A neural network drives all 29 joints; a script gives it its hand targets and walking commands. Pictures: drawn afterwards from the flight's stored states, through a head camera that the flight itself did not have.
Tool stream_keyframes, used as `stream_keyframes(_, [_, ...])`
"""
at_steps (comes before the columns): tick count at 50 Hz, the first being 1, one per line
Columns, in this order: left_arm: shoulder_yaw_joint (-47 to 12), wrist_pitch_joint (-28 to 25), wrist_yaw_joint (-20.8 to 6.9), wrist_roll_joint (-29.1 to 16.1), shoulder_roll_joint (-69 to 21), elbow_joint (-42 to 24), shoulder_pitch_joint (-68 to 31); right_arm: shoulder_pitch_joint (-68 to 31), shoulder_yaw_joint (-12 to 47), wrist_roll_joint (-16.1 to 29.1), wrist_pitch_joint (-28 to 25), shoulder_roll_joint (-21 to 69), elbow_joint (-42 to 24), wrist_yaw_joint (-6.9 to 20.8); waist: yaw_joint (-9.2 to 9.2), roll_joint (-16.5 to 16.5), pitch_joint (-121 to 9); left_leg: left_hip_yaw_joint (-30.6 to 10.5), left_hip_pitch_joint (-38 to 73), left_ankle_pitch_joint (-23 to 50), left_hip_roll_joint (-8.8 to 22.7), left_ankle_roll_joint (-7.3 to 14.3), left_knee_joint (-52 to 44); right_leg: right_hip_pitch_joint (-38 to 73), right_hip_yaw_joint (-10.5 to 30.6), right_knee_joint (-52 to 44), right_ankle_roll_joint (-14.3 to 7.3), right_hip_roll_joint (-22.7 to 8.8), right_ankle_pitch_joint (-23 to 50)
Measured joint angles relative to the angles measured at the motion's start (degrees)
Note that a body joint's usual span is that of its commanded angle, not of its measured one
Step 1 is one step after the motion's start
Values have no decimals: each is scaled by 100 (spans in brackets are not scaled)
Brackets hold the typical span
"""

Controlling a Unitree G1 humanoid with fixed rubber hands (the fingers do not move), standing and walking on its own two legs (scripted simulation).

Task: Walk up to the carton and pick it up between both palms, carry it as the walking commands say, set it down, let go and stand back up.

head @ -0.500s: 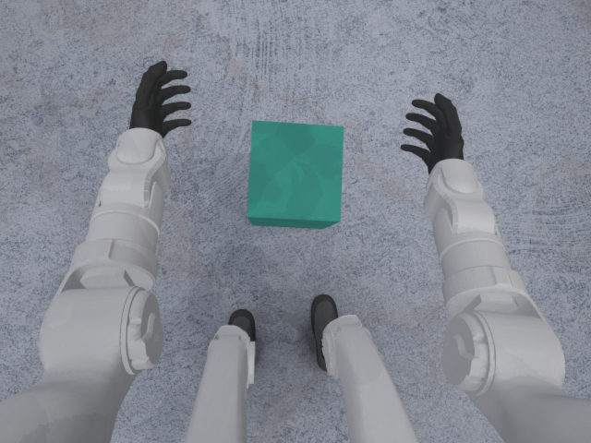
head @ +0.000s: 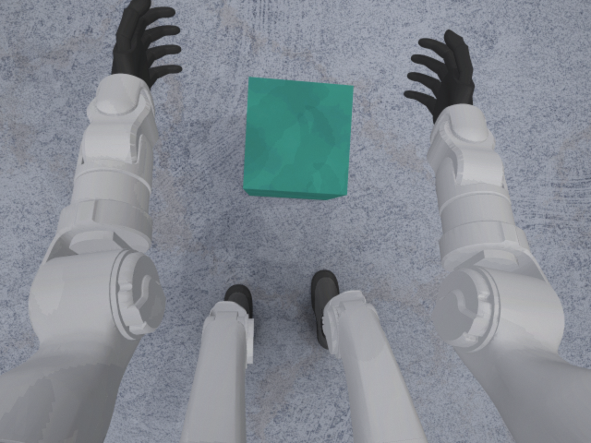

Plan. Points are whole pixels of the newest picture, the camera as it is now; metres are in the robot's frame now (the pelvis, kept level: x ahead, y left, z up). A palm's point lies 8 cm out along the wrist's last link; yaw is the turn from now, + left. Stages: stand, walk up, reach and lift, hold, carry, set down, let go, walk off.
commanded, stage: reach and lift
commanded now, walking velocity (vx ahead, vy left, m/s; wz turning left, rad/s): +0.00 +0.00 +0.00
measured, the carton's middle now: (293, 148) +0.52 -0.04 -0.51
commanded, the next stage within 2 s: none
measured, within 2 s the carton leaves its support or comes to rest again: neither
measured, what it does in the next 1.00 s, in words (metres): lowers itself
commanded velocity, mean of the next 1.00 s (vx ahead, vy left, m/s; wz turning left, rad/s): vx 0.00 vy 0.00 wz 0.00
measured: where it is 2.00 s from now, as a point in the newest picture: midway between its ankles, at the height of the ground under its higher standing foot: (283, 331)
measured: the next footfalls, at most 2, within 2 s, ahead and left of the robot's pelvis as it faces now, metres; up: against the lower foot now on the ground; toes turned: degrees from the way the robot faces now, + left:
none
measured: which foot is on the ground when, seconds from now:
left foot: down 0.00-1.00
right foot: down 0.00-1.00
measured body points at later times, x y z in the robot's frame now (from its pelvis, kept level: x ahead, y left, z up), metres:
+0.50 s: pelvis -0.04 +0.01 -0.15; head +0.31 +0.02 +0.13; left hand +0.55 +0.16 -0.28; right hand +0.51 -0.22 -0.28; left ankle +0.05 +0.12 -0.60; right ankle +0.08 -0.12 -0.60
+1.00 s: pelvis -0.04 +0.01 -0.25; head +0.34 +0.01 -0.02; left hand +0.54 +0.15 -0.44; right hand +0.50 -0.21 -0.44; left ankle +0.05 +0.12 -0.60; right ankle +0.08 -0.12 -0.60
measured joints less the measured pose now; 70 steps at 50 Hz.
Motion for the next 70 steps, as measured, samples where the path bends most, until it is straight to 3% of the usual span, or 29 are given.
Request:
stream_keyframes(7, [-297,38,296,-74,-10,2,-278,-273,116,244,-110,-275,153,-22,-7,50,67,13,-1063,-452,-94,48,1283,-1036,1,1240,80,-18,-445])
stream_keyframes(17, [-1067,196,706,-970,304,-434,-465,-426,833,1146,-106,-849,54,-129,-2,95,275,141,-2307,-731,-185,100,2629,-2289,142,2571,224,18,-709])
stream_keyframes(32, [-1059,232,664,-1012,514,848,-1634,-1662,997,1182,28,-1048,1199,-165,66,99,1094,140,-3075,-931,-191,12,4216,-3075,73,4111,223,90,-836])
stream_keyframes(43, [-1458,-95,683,-1402,793,843,-1719,-1786,1295,1508,-241,-1093,1172,-356,6,-2,1859,107,-3420,-1275,-194,-70,5124,-3465,-15,5030,155,98,-1145])
stream_keyframes(56, [-1869,-346,722,-1774,845,991,-1648,-1834,1683,1935,-512,-1106,1488,-404,65,15,2429,199,-3492,-1487,-98,34,5886,-3519,-68,5769,144,8,-1348])
stream_keyframes(70, [-1905,-239,640,-1883,893,1550,-2151,-2170,1700,1906,-485,-1287,1963,-305,-26,123,2523,297,-3524,-1312,-95,136,5952,-3487,-13,5846,200,-73,-1247])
